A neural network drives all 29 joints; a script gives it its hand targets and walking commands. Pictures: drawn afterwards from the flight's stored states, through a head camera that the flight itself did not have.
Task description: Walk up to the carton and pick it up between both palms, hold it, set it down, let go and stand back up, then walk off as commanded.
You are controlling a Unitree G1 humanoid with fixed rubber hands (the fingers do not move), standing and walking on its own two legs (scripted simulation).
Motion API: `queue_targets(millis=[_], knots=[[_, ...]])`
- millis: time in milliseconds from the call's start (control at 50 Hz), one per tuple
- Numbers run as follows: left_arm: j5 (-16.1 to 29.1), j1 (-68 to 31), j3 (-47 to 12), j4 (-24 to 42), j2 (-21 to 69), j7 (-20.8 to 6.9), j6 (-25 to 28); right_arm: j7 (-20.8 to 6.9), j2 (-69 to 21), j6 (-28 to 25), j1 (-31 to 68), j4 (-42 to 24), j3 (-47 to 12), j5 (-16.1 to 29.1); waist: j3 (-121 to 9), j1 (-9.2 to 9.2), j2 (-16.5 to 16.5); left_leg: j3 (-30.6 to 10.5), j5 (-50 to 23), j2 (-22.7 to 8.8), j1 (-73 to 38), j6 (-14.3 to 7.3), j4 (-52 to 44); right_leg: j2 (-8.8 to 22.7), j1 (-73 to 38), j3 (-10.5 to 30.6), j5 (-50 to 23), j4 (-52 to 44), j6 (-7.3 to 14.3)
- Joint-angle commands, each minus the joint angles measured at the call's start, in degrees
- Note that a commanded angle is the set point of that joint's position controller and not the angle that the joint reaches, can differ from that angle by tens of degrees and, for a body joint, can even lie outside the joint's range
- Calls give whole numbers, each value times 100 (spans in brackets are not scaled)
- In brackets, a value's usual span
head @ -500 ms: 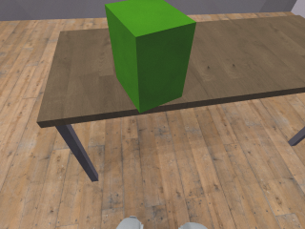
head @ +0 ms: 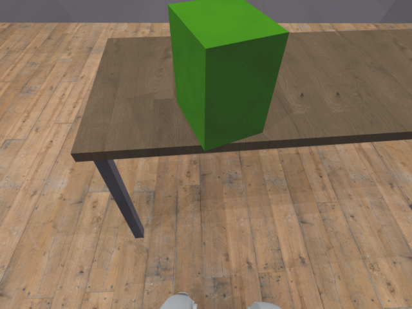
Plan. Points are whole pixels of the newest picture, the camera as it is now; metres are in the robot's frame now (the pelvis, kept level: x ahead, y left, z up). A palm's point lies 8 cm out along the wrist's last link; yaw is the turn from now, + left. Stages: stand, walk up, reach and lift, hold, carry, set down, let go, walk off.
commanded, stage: walk up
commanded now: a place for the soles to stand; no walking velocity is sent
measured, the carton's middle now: (220, 75) +0.66 +0.00 +0.10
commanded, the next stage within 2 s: none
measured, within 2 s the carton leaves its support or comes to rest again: neither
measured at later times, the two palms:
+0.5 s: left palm out of the picture +0.07 +0.30 -0.11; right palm out of the picture +0.06 -0.31 -0.09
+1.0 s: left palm out of the picture +0.08 +0.32 -0.11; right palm out of the picture +0.08 -0.30 -0.09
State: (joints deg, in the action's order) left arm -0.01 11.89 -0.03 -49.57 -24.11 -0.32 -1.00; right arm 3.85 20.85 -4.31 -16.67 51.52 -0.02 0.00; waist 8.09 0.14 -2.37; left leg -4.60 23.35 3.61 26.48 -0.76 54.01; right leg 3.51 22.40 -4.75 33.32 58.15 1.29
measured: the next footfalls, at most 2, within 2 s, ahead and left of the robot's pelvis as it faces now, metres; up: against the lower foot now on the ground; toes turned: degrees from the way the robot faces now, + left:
none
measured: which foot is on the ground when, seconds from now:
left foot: down 0.00-1.00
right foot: down 0.00-1.00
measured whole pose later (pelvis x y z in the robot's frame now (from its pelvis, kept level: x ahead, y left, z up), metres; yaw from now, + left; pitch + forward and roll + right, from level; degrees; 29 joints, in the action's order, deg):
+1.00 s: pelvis +0.01 +0.00 +0.00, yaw +4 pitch -3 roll +0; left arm 0.0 10.5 0.0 -49.8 -24.2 -1.1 0.0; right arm 3.3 21.0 -5.0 -15.9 51.5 0.0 0.0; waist 7.2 0.1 -2.6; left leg -4.9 22.9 3.9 24.9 -0.3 51.8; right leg 4.6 22.1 -4.1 28.9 54.1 0.1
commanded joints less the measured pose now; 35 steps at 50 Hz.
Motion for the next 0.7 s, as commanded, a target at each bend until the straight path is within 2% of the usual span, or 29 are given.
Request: queue_targets(millis=[0, 40, 60, 80, 100, 120, 140, 200, 220, 240, 260, 280, 300, 320, 360, 400, 420, 440, 460, 480, 500, 520, 540, 580, 600, 620, 640, 660, 680], knots=[[-122, 121, 680, 175, -1282, -27, 103, 57, 2006, -34, 90, -251, 618, -127, -703, 123, 1077, -3455, 51, -1474, -107, -1265, -2623, -24, 303, 722, 156, -511, 107], [-136, 377, 705, 42, -1245, -18, 186, 32, 1889, 11, 213, -284, 545, -114, -737, 320, 757, -2922, -77, -1151, 556, -1004, -2168, -64, -673, 779, -338, -1793, 192], [-210, 471, 741, 27, -1386, 2, 236, 8, 1678, 28, 222, -262, 481, -105, -684, 411, 252, -2209, 86, -825, 1226, -727, -1645, 400, -1078, 1494, 146, -2511, 340], [-218, 552, 791, 6, -1625, 16, 269, -11, 1520, 54, 342, -240, 419, -58, -590, 477, -482, -945, 448, -280, 1836, -397, -687, 1021, -1463, 2309, 1220, -3383, 628], [-188, 494, 814, 38, -1828, 10, 299, 1, 1505, 54, 535, -299, 482, -77, -453, 577, -791, 100, 619, 116, 1770, -177, 384, 1928, -1091, 3349, 1815, -4180, 979], [-171, 159, 814, 140, -1796, -2, 321, 10, 1675, 43, 469, -241, 547, -90, -156, 411, -508, 168, 602, -186, 1659, -101, 755, 2186, -705, 3315, 1564, -4267, 1225], [-156, 21, 821, 184, -1858, 1, 326, -19, 1724, 23, 227, -184, 577, -76, -189, 311, -440, 201, 666, -279, 1388, -68, 832, 2197, -564, 3134, 1402, -4135, 1276], [-171, -175, 746, 272, -1715, 7, 347, -91, 1684, -111, -149, -125, 573, -5, -571, 113, -500, 428, 897, -365, 828, -131, 285, 1996, -771, 2128, -1426, -3034, 1233], [-177, -123, 705, 301, -1713, -13, 319, -100, 1690, -139, -285, -54, 578, -16, -719, 94, -738, 585, 818, -256, 393, -193, -250, 1759, -718, 1759, -1468, -2779, 1141], [-165, -252, 639, 334, -1629, -21, 302, -102, 1609, -190, -410, 25, 562, 22, -795, -27, -517, 560, 13, -218, -81, -234, -862, 1488, -547, 1358, -1715, -2433, 922], [-116, -310, 614, 369, -1506, -35, 256, -84, 1679, -220, -539, 138, 614, -67, -926, -109, -75, 307, -575, -94, -777, -283, -1195, 1191, -148, 1051, -1872, -1766, 716], [-66, -562, 574, 487, -1291, -34, 217, -28, 1934, -254, -946, 224, 669, -81, -1076, -265, 674, -1019, -1081, -624, -1300, -564, -1792, 614, 413, 380, -1881, -415, 302], [-27, -568, 545, 522, -1135, -13, 168, -9, 2274, -275, -987, 143, 755, -103, -1187, -275, 1198, -3314, -1600, -1466, -1687, -1279, -2391, -47, 1236, 370, -952, 273, -46], [-25, -709, 533, 527, -1165, 24, 115, 17, 2336, -276, -1068, 102, 731, -51, -1128, -268, 998, -4231, -1826, -1841, -1853, -1642, -2525, -108, 1552, 688, 729, 223, -32], [-130, -461, 586, 410, -1273, 33, 133, 76, 2255, -213, -731, 60, 738, -31, -980, -161, 727, -4261, -1713, -1925, -1757, -1695, -2409, -63, 1500, 965, 857, 167, 16], [-127, -83, 578, 234, -1192, 3, 185, 74, 2129, -165, -120, -69, 677, -61, -815, 117, 1092, -3535, -1700, -1627, -853, -1454, -2223, 30, 720, 839, 178, -583, 124], [-121, 130, 619, 105, -1251, -17, 231, 64, 2011, -128, 215, -165, 599, -66, -832, 291, 842, -3100, -1494, -1347, -160, -1198, -2027, 68, -76, 793, -509, -1242, 168], [-146, 244, 676, 62, -1301, -9, 265, 39, 1805, -88, 199, -160, 561, -85, -826, 361, 422, -2392, -1324, -1049, 292, -926, -1604, 164, -659, 1007, -449, -2060, 275], [-164, 464, 765, 15, -1503, 0, 299, 23, 1606, -73, 203, -195, 464, -32, -959, 487, -53, -1431, -1126, -671, 1007, -573, -920, 707, -1426, 1680, -361, -2650, 512], [-141, 509, 815, 59, -1700, -8, 347, 10, 1423, -82, 292, -209, 406, 12, -926, 507, -737, -49, -853, -18, 1363, -241, 199, 1433, -1619, 2542, -203, -3450, 910], [-95, 412, 795, 137, -1743, -8, 347, 35, 1480, -77, 347, -218, 429, 7, -798, 494, -559, 402, 677, -72, 1521, -130, 546, 2119, -1579, 2921, -511, -3696, 1299], [-117, 228, 783, 192, -1824, -2, 346, 29, 1623, -89, 305, -195, 483, 3, -692, 450, -440, 374, 1196, -224, 1504, -106, 722, 2306, -1421, 2983, -759, -3569, 1505], [-122, 10, 758, 231, -1797, 5, 337, -1, 1627, -110, 144, -137, 492, 21, -646, 312, -460, 382, 1295, -331, 1224, -124, 669, 2248, -1264, 2711, -1075, -3353, 1522], [-108, -334, 691, 309, -1705, 14, 310, -48, 1668, -210, -251, 33, 520, 29, -702, -18, -436, 557, 296, -358, 352, -205, -767, 1732, -907, 1674, -2170, -2509, 1092], [-92, -371, 633, 347, -1509, -9, 277, -50, 1688, -271, -634, 154, 546, 17, -1050, -85, -105, 244, -1042, -265, -564, -325, -1231, 1256, -602, 1078, -2547, -1774, 784], [-70, -532, 559, 443, -1283, -24, 237, -20, 1917, -302, -950, 262, 631, -32, -1332, -228, 538, -1124, -1595, -706, -1342, -620, -1757, 531, 143, 362, -2452, -537, 316], [-56, -665, 530, 523, -1161, -26, 183, 0, 2246, -316, -1028, 176, 729, -47, -1360, -290, 785, -3264, -2140, -1468, -1884, -1313, -2215, -56, 1131, 385, -1213, 154, -21], [-36, -745, 540, 501, -1151, 20, 132, 18, 2254, -329, -1005, 130, 681, -28, -1109, -247, 836, -3961, -3086, -1858, -2092, -1667, -2234, -109, 1464, 775, 612, 235, -33], [-48, -750, 565, 550, -1248, 44, 128, 45, 2290, -310, -984, 108, 690, -5, -1174, -223, 944, -4005, -3004, -1998, -2284, -1767, -2164, -52, 1634, 895, 904, 176, 13]])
